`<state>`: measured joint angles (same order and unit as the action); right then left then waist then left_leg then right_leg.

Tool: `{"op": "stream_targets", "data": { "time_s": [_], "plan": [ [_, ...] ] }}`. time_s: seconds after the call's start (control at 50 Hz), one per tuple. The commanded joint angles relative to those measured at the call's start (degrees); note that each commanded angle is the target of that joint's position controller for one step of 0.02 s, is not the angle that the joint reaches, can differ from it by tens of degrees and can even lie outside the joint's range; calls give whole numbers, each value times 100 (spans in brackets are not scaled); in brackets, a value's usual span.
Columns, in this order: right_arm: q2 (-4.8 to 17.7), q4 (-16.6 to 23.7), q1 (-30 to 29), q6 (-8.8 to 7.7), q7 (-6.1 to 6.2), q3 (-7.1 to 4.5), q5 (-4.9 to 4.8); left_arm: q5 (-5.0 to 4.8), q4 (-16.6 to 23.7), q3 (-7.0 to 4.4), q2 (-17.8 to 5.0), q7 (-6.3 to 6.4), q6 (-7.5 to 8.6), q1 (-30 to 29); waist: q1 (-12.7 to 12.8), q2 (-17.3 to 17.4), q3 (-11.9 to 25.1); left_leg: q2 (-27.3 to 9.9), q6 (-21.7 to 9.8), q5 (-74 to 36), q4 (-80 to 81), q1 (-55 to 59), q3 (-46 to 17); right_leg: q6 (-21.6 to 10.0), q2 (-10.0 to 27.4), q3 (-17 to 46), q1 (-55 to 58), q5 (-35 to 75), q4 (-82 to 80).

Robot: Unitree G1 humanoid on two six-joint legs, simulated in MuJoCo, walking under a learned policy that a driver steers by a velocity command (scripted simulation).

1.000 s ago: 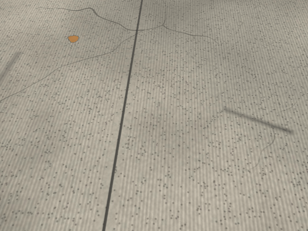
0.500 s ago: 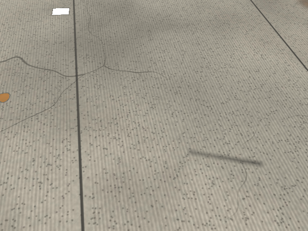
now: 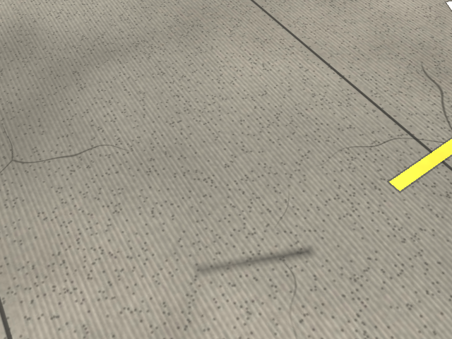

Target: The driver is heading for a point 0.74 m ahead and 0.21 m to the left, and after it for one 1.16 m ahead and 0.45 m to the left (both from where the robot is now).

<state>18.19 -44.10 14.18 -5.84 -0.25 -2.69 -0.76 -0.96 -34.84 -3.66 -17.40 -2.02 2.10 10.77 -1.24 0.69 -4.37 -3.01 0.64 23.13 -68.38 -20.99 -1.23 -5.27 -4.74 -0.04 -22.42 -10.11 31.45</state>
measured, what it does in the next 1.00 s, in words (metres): walks ahead, turning left: left foot, then right foot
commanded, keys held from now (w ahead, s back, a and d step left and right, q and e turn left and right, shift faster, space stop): w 0.18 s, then w+q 0.34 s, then q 0.48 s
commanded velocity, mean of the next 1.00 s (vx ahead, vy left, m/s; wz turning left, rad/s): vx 0.36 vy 0.00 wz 0.22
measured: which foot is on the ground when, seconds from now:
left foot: up 0.00-0.38, down 0.40-0.88, up 0.90-1.00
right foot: down 0.00-0.42, up 0.44-0.84, down 0.86-1.00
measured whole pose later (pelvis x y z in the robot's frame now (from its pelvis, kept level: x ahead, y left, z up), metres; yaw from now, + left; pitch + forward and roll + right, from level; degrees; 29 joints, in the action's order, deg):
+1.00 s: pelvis +0.49 +0.05 +0.00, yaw +21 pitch +1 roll +0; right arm 19.6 -39.4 14.1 2.9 2.2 -4.0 -1.1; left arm 1.2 -38.1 -1.9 -14.6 1.0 1.9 4.2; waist -1.8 2.0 -2.8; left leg 4.9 3.5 30.5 -64.2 -24.6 -6.2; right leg -1.5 -1.7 0.9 -22.3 -5.9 26.9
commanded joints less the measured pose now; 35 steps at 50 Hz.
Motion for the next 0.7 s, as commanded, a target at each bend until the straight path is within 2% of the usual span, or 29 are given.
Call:
{"op": "stream_targets", "data": {
  "time_s": [0.02,0.06,0.1,0.18,0.24,0.3,0.34,0.36,0.38,0.4,0.42,0.44,0.46,0.48,0.5,0.52,0.54,0.56,0.6,0.64,0.7],
  "plan": [
    [789,491,-32,-118,6,-188,103,107,353,-176,-631,69,135,166,46,-330,824,-432,37,-574,322,-1562,-369,-1171,1555,2274,1800,1050,-1701],
    [596,414,56,-9,-4,-144,146,85,208,-161,-627,107,188,208,-8,-300,753,-429,205,-763,696,-1342,-214,-1218,1492,1877,1343,1705,-1846],
    [419,503,-267,45,4,-82,158,82,39,-177,-734,167,210,373,81,-303,549,-408,328,-1338,1307,-1425,-136,-1150,1367,1497,1098,1846,-1985],
    [230,657,-1081,13,-61,9,106,42,-221,-167,-796,225,197,671,435,-399,308,-194,303,-2924,2933,-1111,-56,-790,1095,1039,973,1128,-2033],
    [269,740,-1450,-19,-146,17,-4,28,-440,-169,-872,206,215,930,624,-445,121,-138,150,-3231,3453,-1169,-38,-761,1374,1085,1374,731,-2074],
    [334,891,-1693,-31,-245,6,-26,40,-664,-186,-896,204,175,1147,682,-420,-6,-99,-141,-2635,3724,-1657,-60,-690,1737,1104,2255,1144,-1832],
    [364,931,-1597,-24,-304,-6,-32,35,-758,-212,-946,230,125,1143,582,-462,52,-11,-342,-2082,3810,-1609,-10,-566,1862,996,2665,1816,-1573],
    [432,897,-1378,-15,-313,-39,-31,44,-759,-223,-985,246,102,1055,444,-512,205,134,-451,-1827,3839,-1250,98,-478,1823,853,2742,2653,-1302],
    [550,796,-938,-5,-299,-111,-16,61,-741,-227,-1021,265,72,944,186,-531,539,363,-585,-1772,3900,-554,296,-370,1695,642,2727,3745,-748],
    [759,592,-183,9,-265,-239,9,90,-697,-189,-952,298,35,884,-194,-396,1065,512,-759,-2015,3979,573,370,-201,1426,335,2457,4378,268],
    [1134,485,686,36,-225,-342,17,217,-541,-93,-775,357,41,959,-479,161,1781,-346,-1124,-2415,3862,2193,-883,32,1156,80,1341,3012,1910],
    [1483,413,932,45,-262,-431,-5,223,-440,62,-232,280,160,1617,-94,1644,2276,-1503,-2127,-1193,4483,4024,-3788,505,19,56,-1044,-1372,3825],
    [917,438,995,63,-263,-295,-109,130,-460,25,-639,214,300,1245,-375,1093,2265,-1518,-2008,-221,5010,4249,-4366,469,196,787,-1774,-2067,4324],
    [774,517,672,87,-221,-254,-59,-47,-285,-33,-851,149,405,654,-421,724,1468,-1384,-1806,-328,5134,3620,-3627,420,448,770,-2135,-1612,4326],
    [778,599,418,112,-193,-256,4,-24,-203,-2,-787,152,479,307,-337,143,1049,-1175,-1695,-839,5194,2923,-3105,395,650,667,-2057,-1244,4048],
    [701,646,218,130,-177,-231,28,96,-156,-24,-766,169,512,133,-187,-114,697,-988,-1665,-1511,5289,2312,-2706,441,794,605,-1931,-1005,3591],
    [651,726,52,128,-149,-197,97,167,-134,-50,-757,187,490,172,5,36,611,-850,-1651,-2510,5344,1887,-2423,508,873,603,-1587,-863,3353],
    [655,772,-42,141,-131,-203,105,206,-124,-53,-719,206,448,250,118,163,593,-768,-1688,-3490,5338,1638,-2217,622,863,562,-1378,-900,3182],
    [721,735,-70,158,-68,-230,82,233,-177,-16,-559,256,336,403,253,196,643,-645,-1704,-5015,5224,1213,-1683,856,796,420,-1129,-935,2722],
    [906,665,1,226,16,-301,33,231,-141,27,-431,309,258,205,219,245,700,-428,-1577,-5443,5121,911,-1342,1010,607,285,-950,-452,2049],
    [918,567,157,418,146,-331,-62,184,-83,62,-333,294,214,-287,45,405,896,-89,-1163,-4907,4898,653,-1180,1038,302,279,-424,688,995]
  ]
}}
Keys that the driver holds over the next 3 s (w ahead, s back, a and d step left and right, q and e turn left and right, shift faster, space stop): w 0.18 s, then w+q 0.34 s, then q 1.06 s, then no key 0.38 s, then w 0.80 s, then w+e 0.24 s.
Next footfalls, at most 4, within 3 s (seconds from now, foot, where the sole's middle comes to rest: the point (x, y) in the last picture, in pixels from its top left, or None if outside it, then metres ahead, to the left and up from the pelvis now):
0.40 left None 0.41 0.14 -0.77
0.86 right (239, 266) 0.65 -0.01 -0.77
1.30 left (171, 325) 0.47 0.20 -0.77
1.76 right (231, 274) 0.62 0.02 -0.77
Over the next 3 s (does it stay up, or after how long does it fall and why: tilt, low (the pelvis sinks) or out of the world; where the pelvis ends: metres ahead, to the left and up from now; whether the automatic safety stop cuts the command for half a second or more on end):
stays up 0.77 0.37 0.00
